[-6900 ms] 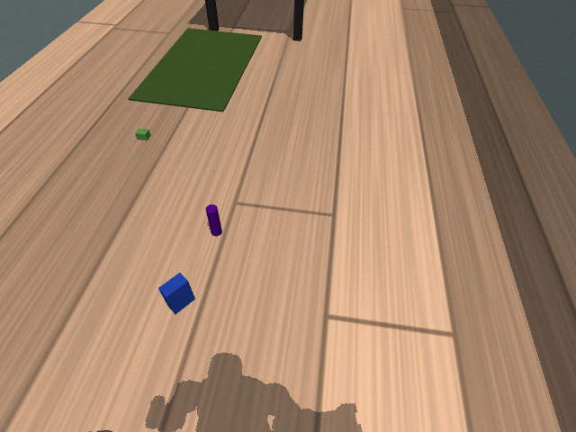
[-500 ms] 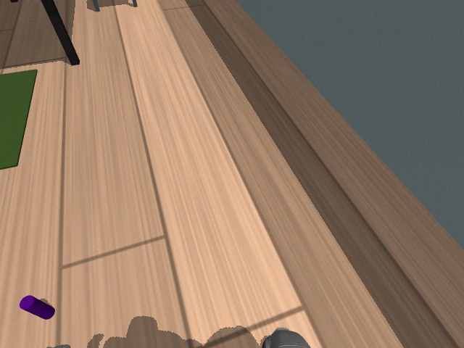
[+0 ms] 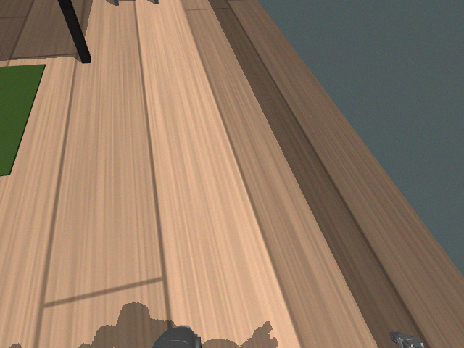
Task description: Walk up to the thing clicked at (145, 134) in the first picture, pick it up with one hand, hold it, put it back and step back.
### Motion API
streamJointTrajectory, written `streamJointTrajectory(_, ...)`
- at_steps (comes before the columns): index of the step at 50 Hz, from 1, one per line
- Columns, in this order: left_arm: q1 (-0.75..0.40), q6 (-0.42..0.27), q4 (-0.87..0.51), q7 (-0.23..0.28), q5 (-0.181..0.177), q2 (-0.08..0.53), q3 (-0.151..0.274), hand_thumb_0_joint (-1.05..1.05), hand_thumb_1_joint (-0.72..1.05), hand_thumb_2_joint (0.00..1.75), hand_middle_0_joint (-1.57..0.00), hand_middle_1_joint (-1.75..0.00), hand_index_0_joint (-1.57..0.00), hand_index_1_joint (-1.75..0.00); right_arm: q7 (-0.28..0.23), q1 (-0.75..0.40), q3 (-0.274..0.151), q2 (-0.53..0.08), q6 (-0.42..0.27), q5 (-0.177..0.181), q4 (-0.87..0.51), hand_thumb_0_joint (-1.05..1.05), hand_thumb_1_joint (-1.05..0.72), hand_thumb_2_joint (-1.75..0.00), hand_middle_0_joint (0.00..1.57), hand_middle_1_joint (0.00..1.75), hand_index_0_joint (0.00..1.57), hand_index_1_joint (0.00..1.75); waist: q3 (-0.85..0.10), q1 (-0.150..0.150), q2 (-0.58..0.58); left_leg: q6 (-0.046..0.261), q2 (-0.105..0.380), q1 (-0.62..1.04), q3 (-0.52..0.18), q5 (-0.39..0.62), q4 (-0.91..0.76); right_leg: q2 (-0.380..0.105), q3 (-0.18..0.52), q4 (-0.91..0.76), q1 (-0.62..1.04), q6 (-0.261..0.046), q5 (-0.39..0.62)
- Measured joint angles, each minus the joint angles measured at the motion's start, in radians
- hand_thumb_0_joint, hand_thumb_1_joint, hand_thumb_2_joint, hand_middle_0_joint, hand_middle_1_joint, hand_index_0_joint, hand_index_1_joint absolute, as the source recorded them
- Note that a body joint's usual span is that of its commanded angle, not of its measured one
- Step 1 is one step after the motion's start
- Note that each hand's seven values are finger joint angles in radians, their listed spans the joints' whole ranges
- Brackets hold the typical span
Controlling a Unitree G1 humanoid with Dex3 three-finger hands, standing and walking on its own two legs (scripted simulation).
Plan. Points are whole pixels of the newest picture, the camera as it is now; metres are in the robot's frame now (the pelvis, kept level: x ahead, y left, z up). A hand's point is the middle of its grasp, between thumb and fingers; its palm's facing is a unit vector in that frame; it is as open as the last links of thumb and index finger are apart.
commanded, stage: walk up
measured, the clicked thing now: out of the picture +0.50 +1.43 -0.73
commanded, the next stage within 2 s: none
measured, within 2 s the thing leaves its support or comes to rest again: neither
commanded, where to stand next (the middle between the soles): +0.53 -0.02 m, yaw -1 degrees
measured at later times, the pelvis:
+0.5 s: pelvis +0.19 -0.04 +0.01, yaw -2 degrees
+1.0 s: pelvis +0.37 -0.01 +0.01, yaw +19 degrees
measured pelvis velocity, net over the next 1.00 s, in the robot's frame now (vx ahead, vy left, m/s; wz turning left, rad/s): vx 0.37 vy -0.01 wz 0.32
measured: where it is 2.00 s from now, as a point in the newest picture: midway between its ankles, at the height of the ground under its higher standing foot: (250, 266)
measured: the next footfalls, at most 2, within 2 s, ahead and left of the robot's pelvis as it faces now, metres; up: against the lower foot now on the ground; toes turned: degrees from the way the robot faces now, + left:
right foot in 0.38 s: +0.29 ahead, -0.16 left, +0.00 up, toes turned -7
left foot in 0.80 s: +0.41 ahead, +0.12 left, +0.00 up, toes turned +17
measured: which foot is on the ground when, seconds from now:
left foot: down 0.00-0.40, up 0.42-0.78, down 0.80-1.00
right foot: up 0.00-0.36, down 0.38-0.82, up 0.84-1.00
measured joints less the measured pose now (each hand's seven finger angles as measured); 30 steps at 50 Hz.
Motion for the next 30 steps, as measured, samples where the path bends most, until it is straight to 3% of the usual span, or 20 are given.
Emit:
streamJointTrajectory(2,-0.018,0.009,0.012,0.005,-0.006,0.002,-0.010,0.01,0.91,0.90,-0.20,-0.30,-0.21,-0.30,-0.009,0.003,0.007,0.013,-0.005,0.015,-0.009,0.00,-0.90,-0.90,0.21,0.30,0.20,0.30,0.003,-0.012,-0.016,0.003,-0.004,0.039,0.010,-0.033,-0.007,0.035,0.050,0.187,-0.098,-0.018,0.037)
streamJointTrajectory(5,-0.042,0.004,0.013,0.001,-0.012,0.004,-0.011,0.01,0.91,0.90,-0.20,-0.30,-0.21,-0.30,-0.022,0.024,0.023,0.027,-0.010,0.022,-0.016,0.00,-0.90,-0.90,0.21,0.30,0.20,0.30,0.002,-0.023,-0.042,0.002,-0.014,0.119,0.026,-0.034,-0.083,0.031,0.057,0.225,-0.211,-0.019,0.109)
streamJointTrajectory(10,-0.074,0.007,-0.001,-0.025,-0.002,-0.004,-0.004,0.01,0.91,0.90,-0.20,-0.30,-0.21,-0.30,-0.025,0.070,0.031,0.021,-0.013,0.013,-0.016,0.00,-0.90,-0.90,0.21,0.30,0.20,0.30,-0.001,-0.038,-0.042,0.006,-0.022,0.222,0.044,-0.044,-0.180,-0.015,0.027,0.032,-0.304,0.010,0.190)
streamJointTrajectory(16,-0.107,0.010,0.005,-0.047,0.008,-0.015,0.005,0.01,0.91,0.90,-0.20,-0.30,-0.21,-0.30,-0.021,0.121,0.023,-0.009,-0.001,0.013,-0.005,0.01,-0.90,-0.90,0.21,0.30,0.20,0.30,-0.007,-0.064,-0.003,-0.017,-0.018,0.300,0.050,-0.111,-0.198,-0.029,0.001,-0.231,-0.274,0.007,0.304)
streamJointTrajectory(19,-0.115,-0.004,0.005,-0.042,0.011,-0.010,0.012,0.01,0.91,0.90,-0.20,-0.30,-0.21,-0.30,-0.023,0.144,0.022,-0.018,0.012,0.015,-0.003,0.01,-0.90,-0.90,0.21,0.30,0.20,0.30,-0.015,-0.068,0.017,-0.042,0.001,0.310,0.049,-0.194,-0.122,0.000,-0.018,-0.337,-0.202,-0.002,0.341)
streamJointTrajectory(21,-0.131,-0.019,0.001,-0.029,0.014,-0.022,0.019,0.01,0.91,0.90,-0.20,-0.30,-0.21,-0.30,-0.031,0.142,0.021,-0.023,0.025,0.017,0.008,0.01,-0.90,-0.90,0.21,0.30,0.20,0.30,-0.003,-0.065,0.059,-0.021,0.033,0.263,0.010,-0.252,0.044,0.031,-0.042,-0.298,-0.189,0.004,0.329)
streamJointTrajectory(23,-0.135,-0.031,-0.017,-0.021,0.005,-0.029,0.013,0.01,0.91,0.90,-0.20,-0.30,-0.21,-0.30,-0.038,0.128,0.029,-0.016,0.041,0.017,0.024,0.01,-0.90,-0.90,0.21,0.30,0.20,0.30,0.001,-0.051,0.061,-0.009,0.001,0.176,-0.036,-0.282,0.255,0.030,-0.041,-0.274,-0.176,-0.002,0.288)
streamJointTrajectory(26,-0.123,-0.036,-0.036,-0.011,-0.006,-0.047,0.000,0.01,0.91,0.90,-0.20,-0.30,-0.21,-0.30,-0.037,0.107,0.036,-0.017,0.044,0.023,0.035,0.01,-0.90,-0.90,0.21,0.30,0.20,0.30,0.002,-0.032,0.076,-0.003,-0.015,0.064,-0.072,-0.238,0.386,0.031,-0.045,-0.321,-0.116,-0.004,0.278)
streamJointTrajectory(30,-0.132,-0.003,-0.055,-0.020,0.009,-0.046,0.000,0.01,0.91,0.90,-0.20,-0.30,-0.21,-0.30,-0.013,0.103,0.033,-0.001,0.067,0.023,0.028,0.01,-0.90,-0.90,0.21,0.30,0.20,0.30,-0.003,-0.035,0.072,-0.029,0.035,-0.053,-0.058,-0.124,0.329,0.020,-0.104,-0.392,-0.024,-0.001,0.263)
